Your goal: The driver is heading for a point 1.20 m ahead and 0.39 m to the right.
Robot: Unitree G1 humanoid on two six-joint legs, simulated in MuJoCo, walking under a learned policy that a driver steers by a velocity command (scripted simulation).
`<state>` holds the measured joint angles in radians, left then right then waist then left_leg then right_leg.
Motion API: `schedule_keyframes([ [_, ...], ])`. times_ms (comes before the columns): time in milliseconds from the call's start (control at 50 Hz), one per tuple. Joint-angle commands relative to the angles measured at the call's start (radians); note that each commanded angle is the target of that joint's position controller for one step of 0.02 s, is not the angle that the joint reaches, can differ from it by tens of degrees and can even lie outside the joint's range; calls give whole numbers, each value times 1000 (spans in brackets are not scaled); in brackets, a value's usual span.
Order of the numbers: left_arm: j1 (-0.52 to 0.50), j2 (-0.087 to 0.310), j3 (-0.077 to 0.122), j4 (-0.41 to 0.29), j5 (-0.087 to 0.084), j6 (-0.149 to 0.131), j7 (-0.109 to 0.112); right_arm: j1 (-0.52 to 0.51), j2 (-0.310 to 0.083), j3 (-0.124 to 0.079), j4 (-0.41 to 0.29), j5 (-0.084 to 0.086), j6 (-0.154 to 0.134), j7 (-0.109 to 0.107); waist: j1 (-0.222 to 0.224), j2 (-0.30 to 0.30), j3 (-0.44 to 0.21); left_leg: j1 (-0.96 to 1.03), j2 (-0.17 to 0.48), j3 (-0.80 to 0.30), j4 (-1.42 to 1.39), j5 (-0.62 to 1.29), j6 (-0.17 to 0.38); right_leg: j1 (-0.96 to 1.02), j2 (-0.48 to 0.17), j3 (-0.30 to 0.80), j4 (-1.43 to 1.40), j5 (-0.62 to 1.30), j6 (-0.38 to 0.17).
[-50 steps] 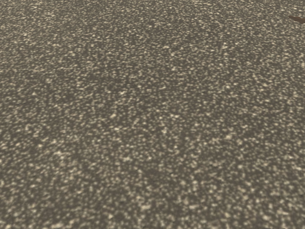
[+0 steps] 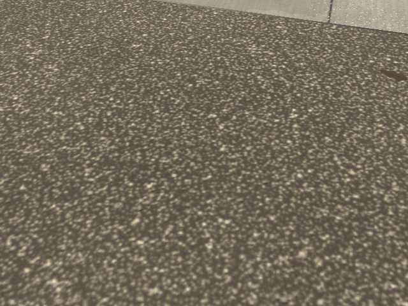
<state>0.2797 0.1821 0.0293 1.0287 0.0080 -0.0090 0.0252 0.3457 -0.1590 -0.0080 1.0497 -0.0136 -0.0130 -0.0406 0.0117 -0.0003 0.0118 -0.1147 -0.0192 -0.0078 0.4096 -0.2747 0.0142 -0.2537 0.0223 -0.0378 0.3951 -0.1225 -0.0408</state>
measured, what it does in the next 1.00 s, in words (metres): stands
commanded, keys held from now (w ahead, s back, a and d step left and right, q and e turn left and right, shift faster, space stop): no key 1.00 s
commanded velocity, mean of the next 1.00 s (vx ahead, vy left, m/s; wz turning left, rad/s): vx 0.00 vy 0.00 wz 0.00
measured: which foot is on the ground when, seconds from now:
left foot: down 0.00-1.00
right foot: down 0.00-1.00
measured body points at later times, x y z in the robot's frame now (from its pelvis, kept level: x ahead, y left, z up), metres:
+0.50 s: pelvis +0.02 +0.00 +0.00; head +0.02 +0.00 +0.45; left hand +0.01 +0.23 -0.16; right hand -0.01 -0.21 -0.16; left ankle -0.03 +0.11 -0.74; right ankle +0.06 -0.09 -0.74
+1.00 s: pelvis +0.02 +0.01 +0.00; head +0.03 +0.01 +0.45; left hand +0.00 +0.22 -0.16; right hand -0.02 -0.20 -0.16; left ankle -0.03 +0.11 -0.74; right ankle +0.06 -0.09 -0.74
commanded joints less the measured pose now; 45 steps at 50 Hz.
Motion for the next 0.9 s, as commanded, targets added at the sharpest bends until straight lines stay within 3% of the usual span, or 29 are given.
schedule_keyframes([
  [20, 31, 75, 10, -7, -2, -7, 6, 68, -81, -13, -3, 1, -6, -4, -1, 1, 50, -117, 102, -97, -105, 53, 45, 78, -105, 128, -67, -6, -18],
  [440, 49, 39, -4, 92, -3, 0, 15, 90, -45, 1, 69, 1, -4, -12, -1, 10, 71, -83, 104, -85, -106, 104, 42, 98, -106, 122, -58, 48, -12],
  [900, 72, 18, -12, 131, -3, 2, 18, 118, -26, 8, 96, 1, -5, -13, -1, 9, 84, -80, 104, -81, -112, 102, 42, 99, -106, 121, -57, 43, -8],
])
Keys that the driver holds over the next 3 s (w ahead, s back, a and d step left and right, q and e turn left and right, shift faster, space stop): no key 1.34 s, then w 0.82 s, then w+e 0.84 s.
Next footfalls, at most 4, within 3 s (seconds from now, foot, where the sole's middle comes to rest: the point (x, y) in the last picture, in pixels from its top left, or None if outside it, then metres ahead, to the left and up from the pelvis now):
2.14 left None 0.51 0.04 -0.78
2.70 right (251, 239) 0.78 -0.13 -0.78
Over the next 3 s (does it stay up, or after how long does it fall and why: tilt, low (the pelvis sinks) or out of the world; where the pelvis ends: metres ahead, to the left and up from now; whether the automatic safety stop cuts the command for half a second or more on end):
stays up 0.81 -0.10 0.00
